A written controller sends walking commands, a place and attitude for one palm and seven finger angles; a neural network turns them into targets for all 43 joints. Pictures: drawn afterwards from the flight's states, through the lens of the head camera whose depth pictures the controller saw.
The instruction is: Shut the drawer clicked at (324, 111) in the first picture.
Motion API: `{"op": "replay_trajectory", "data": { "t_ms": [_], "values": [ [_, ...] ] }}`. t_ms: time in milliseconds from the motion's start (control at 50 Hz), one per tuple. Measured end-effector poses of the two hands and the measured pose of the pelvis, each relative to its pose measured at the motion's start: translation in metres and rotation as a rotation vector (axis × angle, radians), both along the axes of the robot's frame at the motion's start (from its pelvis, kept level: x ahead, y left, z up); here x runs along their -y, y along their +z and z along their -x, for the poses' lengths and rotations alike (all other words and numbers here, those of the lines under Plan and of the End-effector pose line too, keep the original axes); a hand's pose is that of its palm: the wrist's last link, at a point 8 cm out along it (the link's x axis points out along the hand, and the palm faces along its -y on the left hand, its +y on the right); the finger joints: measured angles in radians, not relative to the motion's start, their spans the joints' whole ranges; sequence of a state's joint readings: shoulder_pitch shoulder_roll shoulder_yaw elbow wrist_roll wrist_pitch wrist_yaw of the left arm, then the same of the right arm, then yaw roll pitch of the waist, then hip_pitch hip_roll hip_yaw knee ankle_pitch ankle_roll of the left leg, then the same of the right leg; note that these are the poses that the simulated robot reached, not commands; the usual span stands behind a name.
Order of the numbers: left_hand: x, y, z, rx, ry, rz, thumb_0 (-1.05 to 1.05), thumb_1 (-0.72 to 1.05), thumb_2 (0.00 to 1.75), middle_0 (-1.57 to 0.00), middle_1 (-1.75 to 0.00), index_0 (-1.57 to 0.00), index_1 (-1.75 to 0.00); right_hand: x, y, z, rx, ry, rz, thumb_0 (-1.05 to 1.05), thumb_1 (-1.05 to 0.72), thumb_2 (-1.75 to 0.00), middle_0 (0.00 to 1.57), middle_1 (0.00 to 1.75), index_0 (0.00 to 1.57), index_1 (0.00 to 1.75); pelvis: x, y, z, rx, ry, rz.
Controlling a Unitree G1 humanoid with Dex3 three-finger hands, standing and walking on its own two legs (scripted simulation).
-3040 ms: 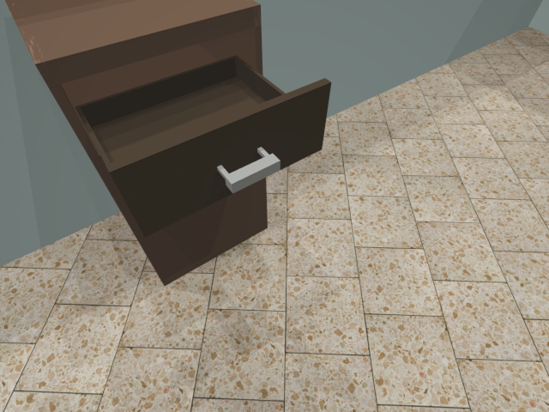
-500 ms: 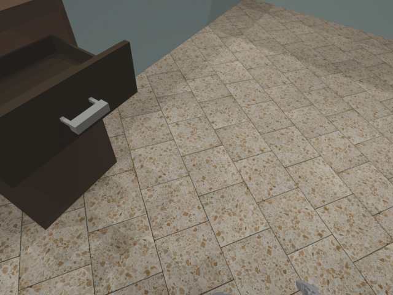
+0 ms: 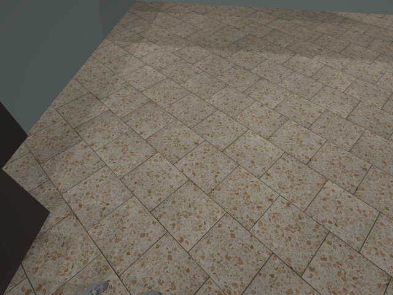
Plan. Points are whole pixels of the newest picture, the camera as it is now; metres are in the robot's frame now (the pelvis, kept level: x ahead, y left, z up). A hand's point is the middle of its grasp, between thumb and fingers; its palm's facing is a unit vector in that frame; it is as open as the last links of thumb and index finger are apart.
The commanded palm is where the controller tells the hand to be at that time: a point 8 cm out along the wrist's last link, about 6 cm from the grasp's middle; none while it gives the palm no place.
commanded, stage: walk to a spot facing it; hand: left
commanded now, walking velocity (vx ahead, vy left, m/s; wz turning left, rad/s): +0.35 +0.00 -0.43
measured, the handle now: out of the picture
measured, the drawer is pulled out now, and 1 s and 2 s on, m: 0.30 0.30 0.30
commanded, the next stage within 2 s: turn to face it in 0.98 s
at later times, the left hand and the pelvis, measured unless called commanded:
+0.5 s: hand (117, 238) +0.28 +0.22 -0.16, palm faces -0.19 -0.97 -0.17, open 7.3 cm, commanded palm none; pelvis +0.18 +0.04 +0.02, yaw -16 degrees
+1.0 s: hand (193, 163) +0.52 +0.03 -0.16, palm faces -0.43 -0.88 -0.21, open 7.2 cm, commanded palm none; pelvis +0.35 -0.09 +0.00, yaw -28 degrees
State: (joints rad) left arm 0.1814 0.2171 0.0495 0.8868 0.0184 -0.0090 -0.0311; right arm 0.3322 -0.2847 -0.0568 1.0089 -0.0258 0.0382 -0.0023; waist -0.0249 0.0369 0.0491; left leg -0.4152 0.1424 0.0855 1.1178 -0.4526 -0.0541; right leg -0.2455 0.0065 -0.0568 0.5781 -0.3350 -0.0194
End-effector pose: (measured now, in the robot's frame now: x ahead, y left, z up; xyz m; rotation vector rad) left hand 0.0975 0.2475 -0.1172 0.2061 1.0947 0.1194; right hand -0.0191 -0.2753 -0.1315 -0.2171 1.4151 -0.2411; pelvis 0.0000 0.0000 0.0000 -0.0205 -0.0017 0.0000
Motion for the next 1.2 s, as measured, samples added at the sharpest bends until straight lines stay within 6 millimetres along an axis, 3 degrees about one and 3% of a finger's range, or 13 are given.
{"op": "replay_trajectory", "data": {
  "t_ms": [100, 180, 260, 300, 420, 560, 700, 820, 900, 960, 1040, 1120, 1200],
  "values": [
    [0.008, -0.006, 0.004, -0.12, -0.035, 0.023, 0.0, 0.91, 0.9, -0.2, -0.3, -0.21, -0.3, -0.005, 0.015, -0.055, 0.137, -0.031, 0.0, 0.01, -0.91, -0.9, 0.2, 0.3, 0.2, 0.29, -0.002, 0.009, -0.028, 0.0, -0.058, -0.008],
    [0.0, -0.016, 0.002, -0.203, -0.033, 0.044, 0.0, 0.91, 0.9, -0.2, -0.3, -0.21, -0.3, -0.022, 0.022, -0.11, 0.235, -0.028, -0.004, 0.01, -0.91, -0.9, 0.2, 0.3, 0.2, 0.29, -0.012, 0.008, -0.057, 0.003, -0.098, -0.002],
    [-0.021, -0.035, -0.015, -0.264, -0.024, 0.055, 0.0, 0.91, 0.9, -0.2, -0.3, -0.21, -0.3, -0.043, 0.022, -0.165, 0.329, -0.021, 0.015, 0.01, -0.91, -0.9, 0.2, 0.3, 0.2, 0.29, -0.03, -0.003, -0.095, 0.011, -0.141, 0.011],
    [-0.032, -0.045, -0.032, -0.29, -0.036, 0.05, 0.0, 0.91, 0.9, -0.2, -0.3, -0.21, -0.3, -0.052, 0.019, -0.18, 0.366, -0.031, 0.033, 0.01, -0.91, -0.9, 0.2, 0.3, 0.2, 0.29, -0.037, -0.011, -0.11, 0.018, -0.17, 0.011],
    [-0.038, -0.028, -0.12, -0.223, -0.108, 0.041, 0.01, 0.91, 0.9, -0.19, -0.3, -0.2, -0.3, -0.084, 0.021, -0.171, 0.276, -0.146, -0.002, 0.0, -0.91, -0.9, 0.21, 0.3, 0.2, 0.3, -0.043, 0.006, -0.151, 0.015, -0.234, -0.005],
    [-0.008, -0.005, -0.225, -0.135, -0.216, 0.044, 0.0, 0.92, 0.9, -0.19, -0.3, -0.2, -0.3, -0.096, 0.02, -0.137, 0.111, -0.315, -0.033, 0.0, -0.93, -0.9, 0.21, 0.3, 0.2, 0.3, -0.036, 0.018, -0.201, -0.002, -0.307, -0.019],
    [0.065, -0.004, -0.331, -0.096, -0.38, 0.049, 0.0, 0.92, 0.9, -0.19, -0.3, -0.2, -0.3, -0.107, 0.011, -0.112, -0.047, -0.475, -0.099, 0.0, -0.91, -0.9, 0.2, 0.3, 0.2, 0.29, -0.004, 0.012, -0.252, 0.002, -0.382, -0.034],
    [0.147, -0.016, -0.422, 0.023, -0.497, 0.055, 0.0, 0.91, 0.9, -0.19, -0.3, -0.2, -0.3, -0.093, -0.01, -0.119, -0.166, -0.575, -0.176, 0.01, -0.91, -0.9, 0.21, 0.3, 0.2, 0.29, 0.048, -0.013, -0.3, 0.004, -0.433, -0.039],
    [0.17, -0.017, -0.438, 0.033, -0.484, 0.052, 0.0, 0.91, 0.9, -0.19, -0.3, -0.2, -0.3, -0.05, -0.02, -0.167, -0.109, -0.576, -0.152, 0.01, -0.91, -0.9, 0.21, 0.3, 0.2, 0.29, 0.07, -0.013, -0.322, 0.022, -0.457, -0.015],
    [0.173, -0.013, -0.435, -0.026, -0.474, 0.033, 0.0, 0.92, 0.9, -0.2, -0.3, -0.2, -0.3, -0.008, -0.015, -0.226, 0.026, -0.546, -0.097, 0.01, -0.91, -0.9, 0.2, 0.3, 0.2, 0.29, 0.081, -0.002, -0.34, 0.021, -0.478, -0.01],
    [0.161, -0.006, -0.442, -0.064, -0.435, -0.009, -0.02, 0.95, 0.9, -0.2, -0.3, -0.21, -0.3, 0.035, -0.001, -0.304, 0.199, -0.497, -0.044, 0.01, -0.91, -0.9, 0.2, 0.3, 0.2, 0.29, 0.092, 0.007, -0.365, 0.012, -0.491, -0.006],
    [0.151, -0.009, -0.445, -0.118, -0.403, -0.011, -0.01, 0.94, 0.9, -0.2, -0.3, -0.21, -0.3, 0.06, 0.012, -0.37, 0.296, -0.441, -0.019, 0.0, -0.91, -0.9, 0.2, 0.3, 0.2, 0.29, 0.099, 0.01, -0.394, 0.011, -0.49, 0.008],
    [0.142, -0.021, -0.445, -0.177, -0.349, 0.01, -0.01, 0.93, 0.9, -0.2, -0.3, -0.2, -0.3, 0.07, 0.019, -0.426, 0.324, -0.377, -0.003, 0.0, -0.91, -0.9, 0.2, 0.3, 0.2, 0.29, 0.101, 0.008, -0.428, 0.018, -0.463, 0.028]
  ]
}}
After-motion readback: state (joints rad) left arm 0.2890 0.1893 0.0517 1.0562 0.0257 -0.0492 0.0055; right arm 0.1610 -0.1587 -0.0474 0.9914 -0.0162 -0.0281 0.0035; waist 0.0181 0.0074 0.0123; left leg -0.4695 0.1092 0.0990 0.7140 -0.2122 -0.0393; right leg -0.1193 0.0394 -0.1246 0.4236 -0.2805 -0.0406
